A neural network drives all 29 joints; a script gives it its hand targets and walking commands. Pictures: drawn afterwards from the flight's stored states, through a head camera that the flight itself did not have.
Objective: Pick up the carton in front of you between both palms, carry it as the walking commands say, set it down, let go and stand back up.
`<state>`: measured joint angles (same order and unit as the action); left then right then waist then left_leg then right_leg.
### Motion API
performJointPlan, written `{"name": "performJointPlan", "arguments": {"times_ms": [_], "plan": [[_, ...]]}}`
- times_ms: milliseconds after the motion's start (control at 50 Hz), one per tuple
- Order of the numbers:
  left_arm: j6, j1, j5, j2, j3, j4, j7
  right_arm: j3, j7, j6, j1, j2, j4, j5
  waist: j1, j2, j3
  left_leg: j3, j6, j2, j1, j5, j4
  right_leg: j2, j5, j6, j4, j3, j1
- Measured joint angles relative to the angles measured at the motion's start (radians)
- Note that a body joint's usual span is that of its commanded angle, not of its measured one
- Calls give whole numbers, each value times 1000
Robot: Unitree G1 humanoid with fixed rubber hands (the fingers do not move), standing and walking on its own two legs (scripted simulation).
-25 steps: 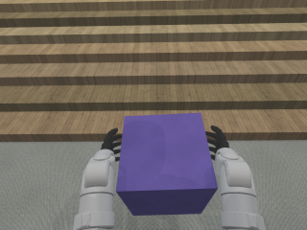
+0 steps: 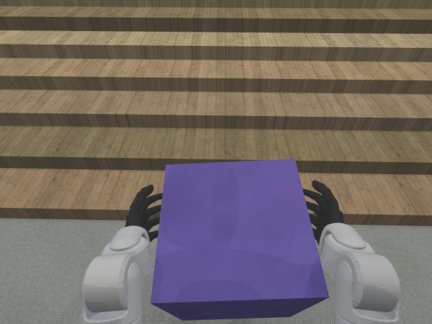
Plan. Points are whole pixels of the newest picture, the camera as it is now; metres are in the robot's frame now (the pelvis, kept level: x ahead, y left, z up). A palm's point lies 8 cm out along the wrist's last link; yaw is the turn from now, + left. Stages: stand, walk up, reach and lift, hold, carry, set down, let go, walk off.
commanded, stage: carry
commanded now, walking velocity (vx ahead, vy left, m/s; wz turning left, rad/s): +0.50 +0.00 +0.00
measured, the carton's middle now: (233, 247) +0.25 +0.00 +0.04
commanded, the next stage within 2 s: none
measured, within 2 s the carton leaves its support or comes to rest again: neither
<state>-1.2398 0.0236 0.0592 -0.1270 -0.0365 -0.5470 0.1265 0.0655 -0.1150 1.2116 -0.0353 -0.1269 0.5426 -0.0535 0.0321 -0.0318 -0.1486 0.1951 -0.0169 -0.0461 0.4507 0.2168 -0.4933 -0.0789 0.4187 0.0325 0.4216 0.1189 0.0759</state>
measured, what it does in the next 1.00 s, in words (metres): walks ahead: right foot, then left foot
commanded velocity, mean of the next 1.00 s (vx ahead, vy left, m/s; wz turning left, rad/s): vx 0.50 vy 0.00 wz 0.00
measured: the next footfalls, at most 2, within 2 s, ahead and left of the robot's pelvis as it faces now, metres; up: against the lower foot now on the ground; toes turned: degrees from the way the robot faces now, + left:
right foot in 0.40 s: +0.42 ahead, -0.10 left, +0.00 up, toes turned -13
left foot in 0.90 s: +0.69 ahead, +0.05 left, +0.00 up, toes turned +3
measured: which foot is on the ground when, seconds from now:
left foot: down 0.00-0.42, up 0.44-0.88, down 0.90-1.00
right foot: down 0.00-0.02, up 0.04-0.38, down 0.40-0.90, up 0.92-1.00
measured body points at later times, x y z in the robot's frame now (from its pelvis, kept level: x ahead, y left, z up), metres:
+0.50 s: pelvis +0.29 -0.03 -0.02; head +0.29 -0.04 +0.43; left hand +0.61 +0.12 +0.13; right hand +0.62 -0.19 +0.13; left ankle +0.14 +0.10 -0.65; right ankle +0.38 -0.09 -0.73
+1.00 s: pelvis +0.59 +0.00 -0.01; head +0.64 +0.01 +0.44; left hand +0.99 +0.12 +0.13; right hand +0.96 -0.19 +0.14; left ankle +0.65 +0.05 -0.73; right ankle +0.45 -0.11 -0.62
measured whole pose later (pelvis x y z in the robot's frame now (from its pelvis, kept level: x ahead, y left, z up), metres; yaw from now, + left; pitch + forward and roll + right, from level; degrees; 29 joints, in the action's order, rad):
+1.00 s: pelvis +0.59 +0.00 -0.01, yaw -3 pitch +5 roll -1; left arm -1.29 0.79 0.02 -0.03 -0.29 0.00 0.18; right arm 0.32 -0.16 1.25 -0.78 -0.05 0.01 -0.05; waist -0.04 -0.01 0.02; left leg 0.14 -0.12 0.03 0.48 0.24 -0.62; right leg 0.01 0.42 -0.04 1.32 0.02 0.47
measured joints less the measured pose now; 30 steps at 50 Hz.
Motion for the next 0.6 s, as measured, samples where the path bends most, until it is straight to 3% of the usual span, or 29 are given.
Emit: {"name": "performJointPlan", "arguments": {"times_ms": [20, 60, 100, 140, 260, 360, 400, 420, 460, 500, 540, 600], "plan": [[-5, 7, -4, 1, -11, -10, 2, -4, 0, 1, -14, 0, -4, 0, 0, -3, -2, 17, -22, -1, -9, -70, -16, -16, 46, 4, 92, -3, 21], [-21, 24, -16, 1, -38, -4, 8, -10, -3, 4, -38, 0, -33, -1, -12, -1, -5, 39, -46, -1, -20, -24, -76, -20, 57, -4, 378, -37, 137], [-41, 43, -23, 1, -47, 12, 10, -3, -9, 23, -48, -1, -41, 0, -26, 10, -3, 49, -47, 2, -68, 30, -54, -9, 33, -24, 603, -52, 266], [-58, 63, -23, 0, -45, 16, 11, 9, -14, 41, -51, -1, -26, 4, -44, 20, 2, 50, -35, 9, -128, 31, 7, -14, -38, -40, 661, -42, 363], [-65, 109, -31, -4, -52, -33, 10, 29, -26, 61, -91, -3, 44, 21, -80, 45, 10, 30, -13, 0, -308, 54, 159, -13, -156, -31, 359, -5, 489], [-78, 210, -29, 2, -95, -2, 12, 52, -29, 84, -220, 9, -7, 20, -69, 39, 26, 27, 33, -18, -435, 166, 139, 11, -284, -48, 138, 67, 471], [-92, 288, -29, 24, -102, 53, 17, 67, -33, 97, -291, 33, -56, 24, -60, 38, 37, 12, 49, -33, -449, 254, 35, 33, -274, -65, 91, 103, 425], [-93, 332, -32, 32, -103, 93, 23, 77, -35, 102, -327, 54, -84, 31, -46, 37, 42, 2, 44, -45, -420, 299, -79, 33, -332, -94, 107, 110, 420], [-88, 405, -36, 36, -106, 182, 42, 91, -36, 109, -386, 101, -154, 52, -13, 50, 66, -89, 15, -44, -288, 297, -400, 37, -287, -138, 207, 120, 435], [-97, 447, -40, 41, -111, 242, 60, 109, -40, 120, -428, 113, -214, 61, 3, 52, 92, -144, -24, -22, -132, 256, -671, 43, -224, -153, 211, 125, 409], [-100, 469, -42, 42, -136, 275, 61, 135, -43, 122, -468, 89, -261, 49, 13, 57, 118, -154, -43, -20, -9, 171, -764, 53, -218, -144, 161, 124, 365], [-81, 502, -52, 39, -181, 290, 61, 174, -44, 99, -511, 45, -282, 20, 17, 51, 150, -151, -44, -29, 116, 96, -706, 63, -211, -141, 93, 114, 304]]}}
